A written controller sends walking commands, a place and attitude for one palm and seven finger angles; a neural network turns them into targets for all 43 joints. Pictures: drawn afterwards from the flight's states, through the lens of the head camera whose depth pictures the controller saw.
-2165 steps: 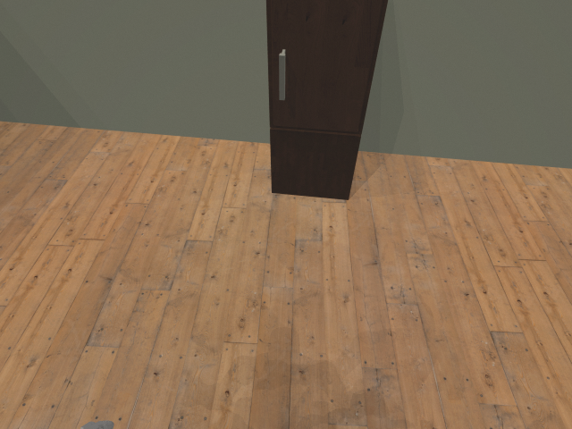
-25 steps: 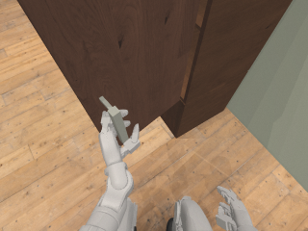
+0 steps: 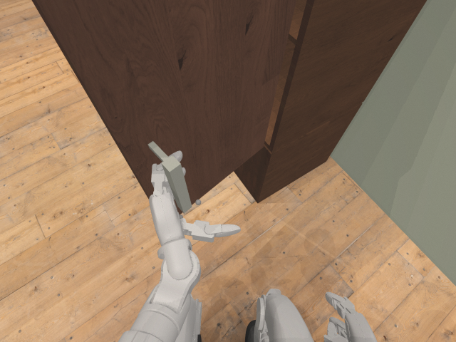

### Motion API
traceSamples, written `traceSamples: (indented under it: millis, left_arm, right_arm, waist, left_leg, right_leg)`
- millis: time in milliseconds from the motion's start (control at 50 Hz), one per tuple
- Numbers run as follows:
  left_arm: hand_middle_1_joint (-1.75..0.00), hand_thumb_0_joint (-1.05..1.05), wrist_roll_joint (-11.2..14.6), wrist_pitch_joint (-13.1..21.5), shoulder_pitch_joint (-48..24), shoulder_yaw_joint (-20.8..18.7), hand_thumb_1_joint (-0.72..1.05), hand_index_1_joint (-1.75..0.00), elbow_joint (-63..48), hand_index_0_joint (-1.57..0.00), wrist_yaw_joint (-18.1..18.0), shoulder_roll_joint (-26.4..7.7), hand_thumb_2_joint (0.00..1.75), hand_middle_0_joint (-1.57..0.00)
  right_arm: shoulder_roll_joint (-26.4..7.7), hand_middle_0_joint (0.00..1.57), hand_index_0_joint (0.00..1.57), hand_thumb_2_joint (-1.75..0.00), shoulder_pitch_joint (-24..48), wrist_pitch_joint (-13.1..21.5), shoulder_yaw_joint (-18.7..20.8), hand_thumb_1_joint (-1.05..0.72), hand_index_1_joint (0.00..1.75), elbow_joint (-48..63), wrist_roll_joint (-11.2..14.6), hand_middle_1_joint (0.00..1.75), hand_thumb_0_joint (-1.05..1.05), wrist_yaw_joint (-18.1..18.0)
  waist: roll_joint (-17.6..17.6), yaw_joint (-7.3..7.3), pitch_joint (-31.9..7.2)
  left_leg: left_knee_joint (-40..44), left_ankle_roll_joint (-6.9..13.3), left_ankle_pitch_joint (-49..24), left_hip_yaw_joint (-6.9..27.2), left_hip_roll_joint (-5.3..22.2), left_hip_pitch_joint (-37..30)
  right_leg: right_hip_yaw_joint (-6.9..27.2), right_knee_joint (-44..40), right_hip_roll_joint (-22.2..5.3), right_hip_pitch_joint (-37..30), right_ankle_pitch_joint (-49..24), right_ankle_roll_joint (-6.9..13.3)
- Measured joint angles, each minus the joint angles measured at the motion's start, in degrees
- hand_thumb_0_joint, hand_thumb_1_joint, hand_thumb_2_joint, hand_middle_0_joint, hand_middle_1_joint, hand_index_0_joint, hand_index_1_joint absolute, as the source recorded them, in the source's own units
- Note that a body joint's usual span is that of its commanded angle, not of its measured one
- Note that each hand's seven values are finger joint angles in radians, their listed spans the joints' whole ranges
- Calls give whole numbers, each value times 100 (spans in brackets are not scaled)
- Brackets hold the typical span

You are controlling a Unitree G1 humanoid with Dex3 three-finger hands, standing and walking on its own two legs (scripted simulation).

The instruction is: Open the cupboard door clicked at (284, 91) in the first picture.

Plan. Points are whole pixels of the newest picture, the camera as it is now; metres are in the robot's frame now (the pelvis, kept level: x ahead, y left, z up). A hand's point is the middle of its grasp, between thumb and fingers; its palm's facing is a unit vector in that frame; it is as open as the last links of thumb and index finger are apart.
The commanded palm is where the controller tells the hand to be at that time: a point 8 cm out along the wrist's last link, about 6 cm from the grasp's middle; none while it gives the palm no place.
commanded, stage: open thumb and fingers to let go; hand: left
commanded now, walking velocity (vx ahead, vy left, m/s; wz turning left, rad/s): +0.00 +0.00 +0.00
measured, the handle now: (171, 180) +0.39 +0.11 +0.01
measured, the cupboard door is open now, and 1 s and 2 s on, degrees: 100 100 100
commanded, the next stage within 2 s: slide the hand sideways off the handle in 0.06 s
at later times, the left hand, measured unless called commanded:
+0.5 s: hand (188, 218) +0.32 +0.08 +0.01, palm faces -0.11 -0.99 +0.03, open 16.3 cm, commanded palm +0.28 +0.11 +0.01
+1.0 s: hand (167, 256) +0.26 +0.11 +0.01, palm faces -0.10 -0.99 +0.00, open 16.4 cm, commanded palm +0.24 +0.16 +0.01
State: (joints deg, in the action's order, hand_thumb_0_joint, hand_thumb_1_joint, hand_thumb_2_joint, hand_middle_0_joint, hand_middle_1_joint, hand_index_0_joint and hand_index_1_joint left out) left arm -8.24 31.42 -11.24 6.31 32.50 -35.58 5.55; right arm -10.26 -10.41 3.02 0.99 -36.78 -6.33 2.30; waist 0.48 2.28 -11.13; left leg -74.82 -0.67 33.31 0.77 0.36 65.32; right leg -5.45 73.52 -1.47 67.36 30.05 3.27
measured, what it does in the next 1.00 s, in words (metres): stands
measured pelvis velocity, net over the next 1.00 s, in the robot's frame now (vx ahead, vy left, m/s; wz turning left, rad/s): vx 0.01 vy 0.02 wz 0.00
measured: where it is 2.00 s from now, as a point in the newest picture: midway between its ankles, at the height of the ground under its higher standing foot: outside the picture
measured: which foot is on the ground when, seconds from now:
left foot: down 0.00-1.00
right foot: down 0.00-1.00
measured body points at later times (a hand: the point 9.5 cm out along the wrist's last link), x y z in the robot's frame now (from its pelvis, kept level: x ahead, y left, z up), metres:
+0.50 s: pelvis +0.00 +0.02 -0.01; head +0.11 +0.02 +0.43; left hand +0.32 +0.13 +0.01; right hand +0.16 -0.21 -0.12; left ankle +0.02 +0.13 -0.61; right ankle +0.04 -0.09 -0.61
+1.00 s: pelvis +0.01 +0.02 -0.02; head +0.12 +0.03 +0.42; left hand +0.26 +0.16 +0.01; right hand +0.21 -0.19 -0.11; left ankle +0.02 +0.13 -0.61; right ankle +0.04 -0.09 -0.61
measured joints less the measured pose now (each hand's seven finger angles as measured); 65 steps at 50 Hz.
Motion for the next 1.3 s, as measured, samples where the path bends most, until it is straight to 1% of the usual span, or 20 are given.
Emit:
traceSamples:
  millis: [120, 180, 200, 220, 240, 280, 320, 340, 380, 400, 420, 460, 520, 560, 640, 700, 780, 940, 1140, 1300]
  left_arm:
    - [-62, -1, -4, -25, 14, 82, -49, -68, -17, -29, 58, -15, 30, -32]
    - [-57, -1, -26, -42, -15, 114, -50, -64, 4, -32, 26, -7, 30, -35]
    - [-55, -1, -40, -45, 7, 128, -50, -62, -28, -32, 99, -49, 30, -35]
    - [-54, -1, -34, -21, 61, 145, -50, -60, -86, -30, 342, -141, 30, -35]
    - [-51, -1, -7, 17, 109, 168, -50, -58, -140, -27, 684, -274, 30, -34]
    - [-47, -1, 140, 78, 166, 231, -50, -52, -246, -21, 1477, -619, 30, -30]
    - [-42, -1, 450, 71, 168, 327, -50, -47, -359, -16, 2259, -942, 30, -27]
    - [-40, -2, 647, 32, 161, 372, -50, -44, -417, -14, 2573, -1039, 30, -25]
    - [-37, -2, 999, -109, 186, 403, -50, -40, -552, -12, 2999, -1077, 30, -22]
    - [-36, -2, 1119, -196, 217, 386, -50, -39, -625, -11, 3093, -1036, 30, -21]
    - [-35, -2, 1197, -281, 264, 358, -50, -37, -706, -11, 3131, -974, 30, -18]
    - [-33, -2, 1208, -409, 398, 309, -50, -36, -879, -13, 3118, -861, 30, -13]
    - [-32, -2, 1100, -418, 703, 304, -50, -34, -1184, -14, 3032, -754, 30, -8]
    - [-31, -1, 1025, -383, 925, 323, -50, -33, -1392, -13, 2991, -720, 30, -7]
    - [-30, -1, 837, -316, 1341, 431, -50, -31, -1778, -10, 3012, -763, 30, -9]
    - [-29, -1, 794, -323, 1603, 456, -50, -30, -2051, -10, 3082, -830, 30, -9]
    - [-28, -1, 805, -396, 1879, 494, -50, -29, -2340, -11, 3181, -914, 30, -10]
    - [-28, -2, 938, -501, 2443, 412, -50, -30, -2874, -13, 3459, -1055, 30, -13]
    - [-29, -1, 1135, -436, 3064, 156, -50, -30, -3338, -15, 3800, -1266, 30, -15]
    - [-29, -2, 1468, -508, 3245, -248, -50, -30, -3501, -15, 4148, -1492, 30, -15]
  right_arm:
    - [26, 20, 20, -90, 52, 11, -28, -91, 30, 25, -9, 30, 1, 9]
    - [30, 20, 20, -90, 86, 27, -42, -91, 30, 44, -15, 30, 1, 21]
    - [26, 20, 20, -90, 99, 18, -56, -91, 30, 55, -8, 30, 1, 34]
    - [14, 20, 20, -90, 88, -5, -60, -91, 30, 95, 8, 30, 1, 49]
    - [-3, 20, 20, -90, 62, -29, -58, -91, 30, 142, 34, 30, 1, 58]
    - [-55, 20, 20, -90, 13, -80, -48, -91, 30, 224, 125, 30, 1, 56]
    - [-129, 20, 20, -90, -28, -126, -40, -91, 30, 304, 252, 30, 1, 39]
    - [-169, 20, 20, -90, -45, -143, -35, -91, 30, 342, 318, 30, 1, 27]
    - [-236, 20, 20, -90, -75, -185, -28, -91, 30, 420, 432, 30, 1, 8]
    - [-259, 20, 20, -90, -92, -210, -25, -91, 30, 467, 473, 30, 1, 4]
    - [-276, 20, 20, -90, -114, -228, -21, -91, 30, 520, 497, 30, 1, 5]
    - [-288, 20, 20, -90, -158, -260, -15, -91, 30, 633, 517, 30, 1, 26]
    - [-269, 20, 20, -90, -208, -288, -15, -91, 30, 778, 504, 30, 1, 72]
    - [-252, 20, 20, -90, -227, -306, -21, -91, 30, 853, 492, 30, 1, 99]
    - [-218, 20, 20, -90, -200, -345, -47, -91, 30, 940, 473, 30, 1, 118]
    - [-191, 20, 20, -90, -135, -372, -69, -91, 30, 991, 478, 30, 1, 105]
    - [-163, 20, 20, -90, -38, -372, -105, -91, 30, 1064, 489, 30, 1, 59]
    - [-112, 20, 20, -90, 80, -291, -151, -91, 30, 1184, 503, 30, 1, -36]
    - [-155, 20, 20, -90, 56, -137, -157, -91, 30, 1240, 519, 30, 1, -138]
    - [-213, 20, 20, -90, -9, -43, -140, -91, 30, 1205, 567, 30, 2, -243]
  waist:
    - [17, -23, 4]
    - [27, -37, -2]
    - [25, -27, 5]
    - [28, -19, 7]
    - [35, -19, 2]
    - [59, -35, 12]
    - [98, -61, 51]
    - [122, -76, 76]
    - [153, -107, 104]
    - [157, -117, 106]
    - [160, -121, 98]
    - [149, -117, 61]
    - [108, -100, 5]
    - [84, -100, -22]
    - [39, -121, -28]
    - [25, -149, -13]
    - [26, -189, 6]
    - [31, -244, -7]
    - [26, -264, -44]
    - [31, -241, -52]
  left_leg:
    - [-29, 28, 2, 3, -11, 13]
    - [-49, 44, 1, 3, -21, 38]
    - [-58, 51, 1, 1, -33, 43]
    - [-77, 61, 3, 6, -52, 56]
    - [-108, 70, 10, 15, -71, 77]
    - [-192, 87, 40, 33, -99, 109]
    - [-276, 105, 77, 50, -115, 122]
    - [-305, 116, 90, 55, -120, 121]
    - [-322, 141, 102, 35, -120, 106]
    - [-313, 155, 102, 14, -118, 96]
    - [-298, 169, 99, -9, -118, 89]
    - [-265, 195, 96, -63, -118, 80]
    - [-251, 226, 121, -133, -109, 74]
    - [-275, 239, 155, -154, -105, 79]
    - [-366, 249, 233, -160, -103, 104]
    - [-433, 247, 282, -148, -103, 124]
    - [-497, 243, 321, -119, -112, 163]
    - [-573, 212, 374, -62, -106, 208]
    - [-729, 145, 425, 26, -75, 305]
    - [-867, 90, 450, 90, -24, 406]
  right_leg:
    - [-2, -4, -10, -7, -12, -27]
    - [-1, 3, -20, 8, -18, -42]
    - [1, 17, -32, 11, -15, -48]
    - [-3, 41, -51, 19, -4, -53]
    - [-11, 74, -71, 32, 12, -57]
    - [-28, 151, -101, 45, 53, -66]
    - [-44, 210, -118, 36, 86, -81]
    - [-48, 225, -124, 24, 94, -91]
    - [-29, 222, -122, 7, 87, -117]
    - [-7, 210, -120, 3, 78, -132]
    - [15, 197, -119, 4, 67, -147]
    - [70, 176, -116, 19, 53, -175]
    - [140, 182, -104, 48, 61, -208]
    - [163, 208, -99, 64, 87, -220]
    - [170, 295, -98, 90, 158, -230]
    - [160, 354, -98, 104, 205, -232]
    - [134, 408, -108, 127, 251, -230]
    - [80, 474, -102, 154, 313, -202]
    - [-6, 616, -75, 230, 374, -132]
    - [-69, 724, -28, 320, 384, -73]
